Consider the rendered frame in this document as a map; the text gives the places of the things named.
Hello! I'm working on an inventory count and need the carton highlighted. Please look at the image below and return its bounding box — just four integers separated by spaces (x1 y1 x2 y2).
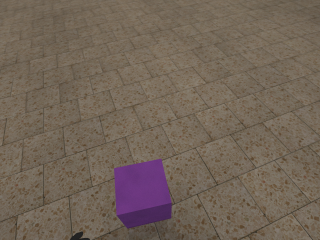
114 159 172 229

